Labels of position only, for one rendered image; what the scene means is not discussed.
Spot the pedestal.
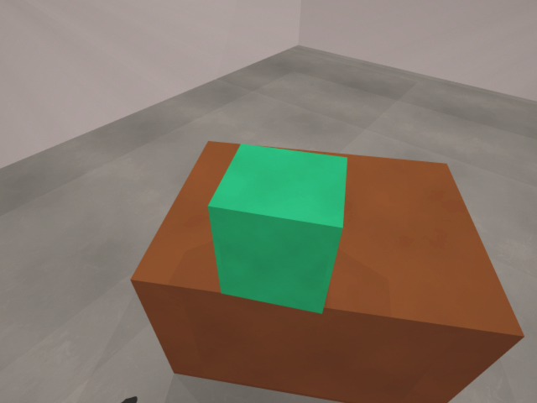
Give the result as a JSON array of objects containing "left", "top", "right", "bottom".
[{"left": 131, "top": 141, "right": 524, "bottom": 403}]

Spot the carton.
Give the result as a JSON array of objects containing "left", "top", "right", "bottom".
[{"left": 208, "top": 144, "right": 347, "bottom": 314}]

